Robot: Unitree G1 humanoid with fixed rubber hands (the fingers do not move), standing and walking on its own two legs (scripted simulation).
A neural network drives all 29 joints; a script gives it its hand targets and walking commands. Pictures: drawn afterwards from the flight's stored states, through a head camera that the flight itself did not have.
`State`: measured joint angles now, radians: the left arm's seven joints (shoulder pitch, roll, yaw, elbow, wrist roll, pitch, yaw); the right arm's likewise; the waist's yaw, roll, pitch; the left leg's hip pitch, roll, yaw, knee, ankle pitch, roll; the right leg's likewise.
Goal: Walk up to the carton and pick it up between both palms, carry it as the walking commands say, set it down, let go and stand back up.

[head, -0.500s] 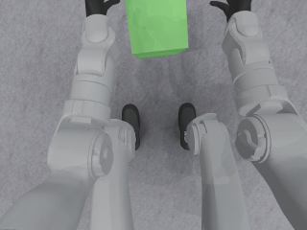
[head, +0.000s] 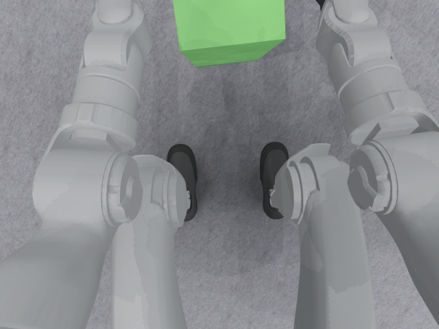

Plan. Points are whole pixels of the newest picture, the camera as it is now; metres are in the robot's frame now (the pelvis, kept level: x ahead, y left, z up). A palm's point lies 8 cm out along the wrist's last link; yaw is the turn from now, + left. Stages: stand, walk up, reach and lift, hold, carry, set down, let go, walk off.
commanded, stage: reach and lift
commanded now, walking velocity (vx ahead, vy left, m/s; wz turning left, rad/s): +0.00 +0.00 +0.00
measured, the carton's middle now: (224, 14) +0.55 -0.01 -0.31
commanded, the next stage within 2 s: none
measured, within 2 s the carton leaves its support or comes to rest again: leaves its support in 1.74 s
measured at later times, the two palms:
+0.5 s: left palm out of the picture +0.56 +0.12 -0.24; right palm (327, 8) +0.53 -0.17 -0.26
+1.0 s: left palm out of the picture +0.56 +0.10 -0.24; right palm (311, 0) +0.54 -0.14 -0.26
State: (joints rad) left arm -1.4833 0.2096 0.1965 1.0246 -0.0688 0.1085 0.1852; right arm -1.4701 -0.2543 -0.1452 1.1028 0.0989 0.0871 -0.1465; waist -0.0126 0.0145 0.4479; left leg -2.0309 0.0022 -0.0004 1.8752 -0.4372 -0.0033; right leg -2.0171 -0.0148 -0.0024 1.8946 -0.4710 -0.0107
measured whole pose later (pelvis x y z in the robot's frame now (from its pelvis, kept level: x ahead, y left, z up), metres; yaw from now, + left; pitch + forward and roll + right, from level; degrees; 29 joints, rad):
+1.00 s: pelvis +0.00 +0.00 -0.05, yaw +0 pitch +34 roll +1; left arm -1.59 0.22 0.12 1.12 -0.15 0.02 0.18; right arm -1.57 -0.30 0.01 1.18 0.21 0.03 -0.11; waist -0.01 0.02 0.52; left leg -2.16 0.00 0.00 2.02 -0.46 -0.01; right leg -2.15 -0.01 0.00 2.05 -0.49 -0.01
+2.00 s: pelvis -0.01 +0.00 -0.06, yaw -1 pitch +25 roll +2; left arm -1.58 0.11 0.31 0.99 0.06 0.22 0.20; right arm -1.46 -0.25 -0.06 1.04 0.07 0.36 -0.10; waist -0.01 0.02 0.52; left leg -2.06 -0.02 -0.01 2.11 -0.49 -0.02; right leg -2.07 0.04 0.03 2.13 -0.50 0.00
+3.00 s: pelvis +0.00 +0.00 +0.00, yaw -2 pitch +15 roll +1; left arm -1.40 0.03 0.40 0.80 0.14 0.30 0.17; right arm -1.32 -0.15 -0.17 0.82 0.03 0.51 -0.17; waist 0.01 0.02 0.52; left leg -1.70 -0.03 -0.02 1.98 -0.55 -0.03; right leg -1.71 0.05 0.03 2.00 -0.55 0.01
